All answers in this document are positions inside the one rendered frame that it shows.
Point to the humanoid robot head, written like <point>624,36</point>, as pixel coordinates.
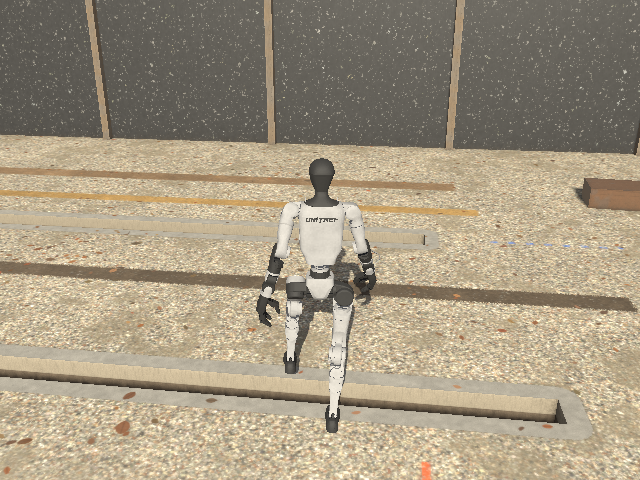
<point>321,173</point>

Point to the robot right forearm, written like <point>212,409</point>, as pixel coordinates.
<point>367,261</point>

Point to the left robot upper arm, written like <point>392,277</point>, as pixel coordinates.
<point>289,212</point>

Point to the right robot hand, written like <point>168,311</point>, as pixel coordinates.
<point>362,277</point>

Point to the right robot upper arm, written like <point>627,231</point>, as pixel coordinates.
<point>353,213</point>

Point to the robot torso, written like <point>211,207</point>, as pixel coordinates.
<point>320,239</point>

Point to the robot left forearm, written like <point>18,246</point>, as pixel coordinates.
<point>272,274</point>

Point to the left robot hand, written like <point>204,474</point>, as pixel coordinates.
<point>261,309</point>

